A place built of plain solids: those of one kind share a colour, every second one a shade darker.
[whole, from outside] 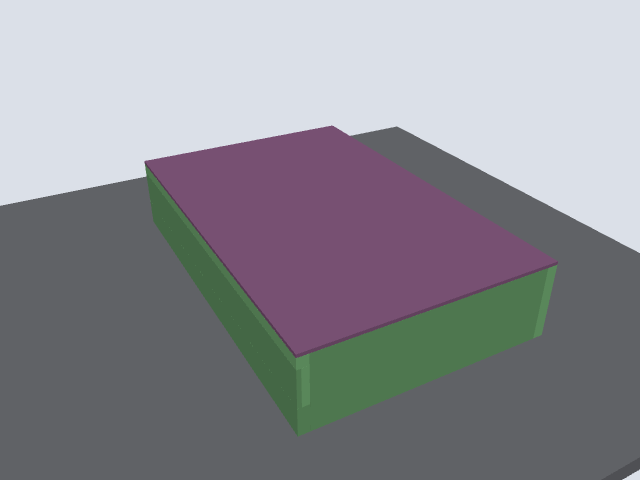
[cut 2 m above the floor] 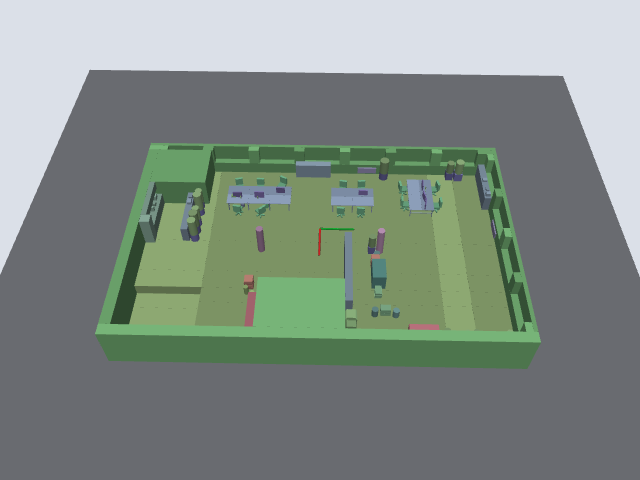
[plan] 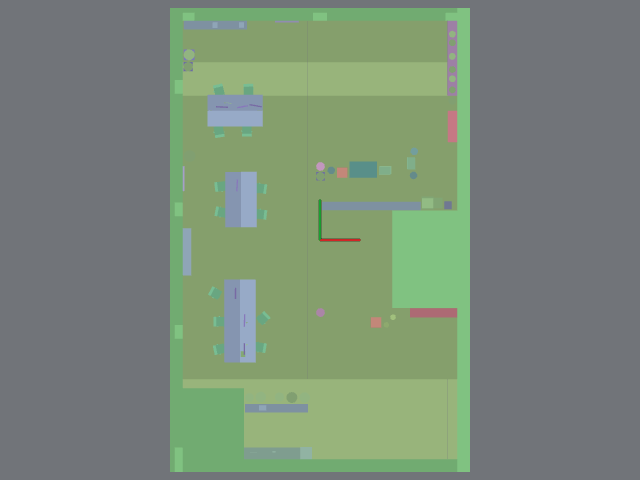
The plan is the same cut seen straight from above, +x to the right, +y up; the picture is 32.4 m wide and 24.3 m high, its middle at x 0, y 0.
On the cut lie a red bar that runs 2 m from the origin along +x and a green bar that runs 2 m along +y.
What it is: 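An open-plan office floor, part of it under refit; desks in benches, packed with the room that their use needs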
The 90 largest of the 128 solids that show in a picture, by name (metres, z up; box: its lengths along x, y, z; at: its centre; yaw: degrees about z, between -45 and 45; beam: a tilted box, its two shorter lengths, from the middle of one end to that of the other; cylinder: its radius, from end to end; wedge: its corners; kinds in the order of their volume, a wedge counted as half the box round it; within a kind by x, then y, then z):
{
 "wall_1": {"box": [0.24, 23.5, 2.24], "at": [-7.48, 0.0, 2.82]},
 "wall_2": {"box": [0.65, 23.5, 1.75], "at": [-7.28, 0.0, 0.82]},
 "wall_3": {"box": [0.65, 23.5, 0.67], "at": [-7.28, 0.0, 4.28]},
 "wall_4": {"box": [0.41, 1.25, 2.24], "at": [-7.16, -11.12, 2.82]},
 "wall_5": {"box": [0.41, 0.7, 2.24], "at": [-7.16, -7.75, 2.82]},
 "wall_6": {"box": [0.41, 0.7, 2.24], "at": [-7.16, -4.65, 2.82]},
 "wall_7": {"box": [0.41, 0.7, 2.24], "at": [-7.16, -1.55, 2.82]},
 "wall_8": {"box": [0.41, 0.7, 2.24], "at": [-7.16, 1.55, 2.82]},
 "wall_9": {"box": [0.41, 0.7, 2.24], "at": [-7.16, 4.65, 2.82]},
 "wall_10": {"box": [0.41, 0.7, 2.24], "at": [-7.16, 7.75, 2.82]},
 "wall_11": {"box": [0.41, 1.25, 2.24], "at": [-7.16, 11.12, 2.82]},
 "wall_12": {"box": [0.6, 0.41, 2.24], "at": [-6.65, 11.3, 2.82]},
 "wall_13": {"box": [3.1, 3.6, 2.54], "at": [-5.4, -9.3, 2.13]},
 "wall_14": {"box": [0.7, 0.41, 2.24], "at": [-3.35, 11.3, 2.82]},
 "wall_15": {"box": [13.9, 0.65, 4.66], "at": [0.0, -11.43, 2.28]},
 "wall_16": {"box": [0.7, 0.41, 2.24], "at": [0.0, 11.3, 2.82]},
 "wall_17": {"box": [13.9, 0.65, 1.75], "at": [0.0, 11.43, 0.82]},
 "wall_18": {"box": [13.9, 0.24, 2.24], "at": [0.0, 11.63, 2.82]},
 "wall_19": {"box": [0.7, 0.41, 2.24], "at": [3.35, 11.3, 2.82]},
 "wall_20": {"box": [3.3, 4.95, 3.75], "at": [5.3, -0.97, 2.73]},
 "wall_21": {"box": [0.6, 0.41, 2.24], "at": [6.65, 11.3, 2.82]},
 "wall_22": {"box": [0.65, 23.5, 4.66], "at": [7.28, 0.0, 2.28]},
 "floor_1": {"box": [6.3, 4.05, 0.91], "at": [-3.8, -9.07, 0.4]},
 "floor_2": {"box": [6.3, 14.35, 0.91], "at": [-3.8, 0.12, 0.4]},
 "floor_3": {"box": [6.3, 1.7, 0.91], "at": [-3.8, 8.15, 0.4]},
 "floor_4": {"box": [6.3, 2.1, 0.91], "at": [-3.8, 10.05, 0.4]},
 "floor_5": {"box": [2.4, 4.05, 0.91], "at": [0.55, -9.07, 0.4]},
 "floor_6": {"box": [2.4, 14.35, 0.91], "at": [0.55, 0.12, 0.4]},
 "floor_7": {"box": [2.4, 1.7, 0.91], "at": [0.55, 8.15, 0.4]},
 "floor_8": {"box": [2.4, 2.1, 0.91], "at": [0.55, 10.05, 0.4]},
 "floor_9": {"box": [1.25, 4.05, 0.91], "at": [2.37, -9.07, 0.4]},
 "floor_10": {"box": [1.25, 14.35, 0.91], "at": [2.38, 0.12, 0.4]},
 "floor_11": {"box": [1.25, 1.7, 0.91], "at": [2.38, 8.15, 0.4]},
 "floor_12": {"box": [1.25, 2.1, 0.91], "at": [2.38, 10.05, 0.4]},
 "floor_13": {"box": [1.05, 14.35, 0.91], "at": [3.52, 0.13, 0.4]},
 "floor_14": {"box": [1.05, 1.7, 0.91], "at": [3.52, 8.15, 0.4]},
 "floor_15": {"box": [1.05, 2.1, 0.91], "at": [3.52, 10.05, 0.4]},
 "floor_16": {"box": [1.05, 4.05, 0.16], "at": [3.53, -9.08, 0.03]},
 "floor_17": {"box": [2.4, 4.05, 0.16], "at": [5.25, -9.08, 0.03]},
 "floor_18": {"box": [2.4, 14.35, 0.91], "at": [5.25, 0.12, 0.4]},
 "floor_19": {"box": [2.4, 1.7, 0.91], "at": [5.25, 8.15, 0.4]},
 "floor_20": {"box": [2.4, 2.1, 0.91], "at": [5.25, 10.05, 0.4]},
 "floor_21": {"box": [0.5, 4.05, 0.16], "at": [6.7, -9.08, 0.03]},
 "floor_22": {"box": [0.5, 14.35, 0.91], "at": [6.7, 0.13, 0.4]},
 "roof_1": {"box": [15.2, 23.5, 0.2], "at": [0.0, 0.0, 4.71]},
 "store_1": {"box": [0.44, 2.4, 1.1], "at": [-6.73, -0.6, 1.41]},
 "store_2": {"box": [3.2, 0.44, 1.1], "at": [-5.3, 10.88, 1.41]},
 "store_3": {"box": [3.2, 0.44, 1.1], "at": [-2.2, -8.52, 1.41]},
 "store_4": {"box": [5.0, 0.44, 1.92], "at": [2.6, 1.72, 1.82]},
 "lockers_1": {"box": [2.4, 0.48, 1.79], "at": [5.75, -3.69, 1.75]},
 "lockers_2": {"box": [0.48, 1.6, 1.79], "at": [6.71, 5.75, 1.75]},
 "counter_1": {"box": [2.85, 0.34, 0.7], "at": [-2.42, -10.93, 2.63]},
 "counter_2": {"box": [2.85, 0.6, 0.9], "at": [-2.42, -10.8, 1.31]},
 "counter_3": {"box": [0.6, 0.62, 1.98], "at": [-0.7, -10.79, 1.84]},
 "plant_1": {"cylinder": 0.24, "from": [-6.67, 8.78, 1.44], "to": [-6.67, 8.78, 2.26]},
 "plant_2": {"cylinder": 0.27, "from": [-6.62, 9.38, 1.47], "to": [-6.62, 9.38, 2.4]},
 "plant_3": {"cylinder": 0.3, "from": [-6.6, 4.25, 1.44], "to": [-6.6, 4.25, 2.47]},
 "plant_4": {"cylinder": 0.22, "from": [-3.58, -7.97, 1.37], "to": [-3.58, -7.97, 2.39]},
 "plant_5": {"cylinder": 0.27, "from": [-3.0, -7.95, 1.35], "to": [-3.0, -7.95, 2.64]},
 "plant_6": {"cylinder": 0.23, "from": [-2.05, -7.95, 1.43], "to": [-2.05, -7.95, 2.38]},
 "plant_7": {"cylinder": 0.28, "from": [-1.43, -7.97, 1.5], "to": [-1.43, -7.97, 2.62]},
 "plant_8": {"cylinder": 0.26, "from": [-0.78, -7.97, 1.44], "to": [-0.78, -7.97, 2.66]},
 "plant_9": {"cylinder": 0.22, "from": [0.03, 3.23, 1.45], "to": [0.03, 3.23, 2.32]},
 "plant_10": {"cylinder": 0.2, "from": [6.7, 7.05, 1.33], "to": [6.7, 7.05, 2.4]},
 "joinery_1": {"box": [0.5, 3.8, 0.98], "at": [6.7, 9.2, 1.34]},
 "stack_1": {"box": [1.4, 0.82, 1.12], "at": [2.19, 3.56, 1.42]},
 "column_1": {"cylinder": 0.22, "from": [0.02, -3.68, 0.86], "to": [0.02, -3.68, 4.61]},
 "column_2": {"cylinder": 0.22, "from": [0.02, 3.72, 0.86], "to": [0.02, 3.72, 4.61]},
 "tub_1": {"box": [0.47, 0.47, 0.59], "at": [-6.67, 8.78, 1.15]},
 "tub_2": {"box": [0.54, 0.54, 0.61], "at": [-6.62, 9.38, 1.16]},
 "tub_3": {"cylinder": 0.3, "from": [-6.6, 4.25, 0.86], "to": [-6.6, 4.25, 1.44]},
 "tub_4": {"cylinder": 0.26, "from": [-0.78, -7.97, 0.86], "to": [-0.78, -7.97, 1.44]},
 "tub_5": {"box": [0.44, 0.44, 0.6], "at": [0.03, 3.22, 1.15]},
 "copier_1": {"box": [0.58, 0.52, 0.14], "at": [5.45, 1.86, 1.95]},
 "copier_2": {"box": [0.62, 0.66, 1.02], "at": [5.45, 1.87, 1.37]},
 "copier_3": {"box": [0.44, 0.54, 0.96], "at": [5.98, 1.87, 1.34]},
 "chair_1": {"box": [0.14, 0.49, 0.52], "at": [-5.5, -2.58, 1.58], "yaw": -29.2},
 "chair_2": {"box": [0.14, 0.49, 0.52], "at": [-5.32, -4.13, 1.58], "yaw": -0.6},
 "chair_3": {"box": [0.14, 0.49, 0.52], "at": [-5.31, -5.58, 1.58], "yaw": 12.7},
 "chair_4": {"box": [0.14, 0.49, 0.52], "at": [-2.8, -5.47, 1.58], "yaw": -9.3},
 "chair_5": {"box": [0.14, 0.49, 0.52], "at": [-2.71, -3.81, 1.58], "yaw": 42.0},
 "vac_1": {"cylinder": 0.19, "from": [0.57, 3.53, 0.86], "to": [0.57, 3.53, 1.38]},
 "vac_2": {"cylinder": 0.19, "from": [4.74, 3.27, 0.86], "to": [4.74, 3.27, 1.42]},
 "vac_3": {"cylinder": 0.19, "from": [4.77, 4.49, 0.86], "to": [4.77, 4.49, 1.39]},
 "radiator_1": {"box": [0.09, 1.27, 0.47], "at": [-6.91, 3.1, 1.23]},
 "radiator_2": {"box": [1.21, 0.09, 0.47], "at": [-1.68, 11.05, 1.23]},
 "bin_1": {"box": [0.38, 0.4, 0.68], "at": [6.48, 1.76, 1.2]},
 "boxes_1": {"box": [0.52, 0.52, 0.19], "at": [1.12, 3.4, 1.52]},
 "boxes_2": {"box": [0.52, 0.52, 0.19], "at": [2.84, -4.17, 1.52]},
 "cone_1": {"cylinder": 0.14, "from": [3.36, -4.3, 0.86], "to": [3.36, -4.3, 1.5]}
}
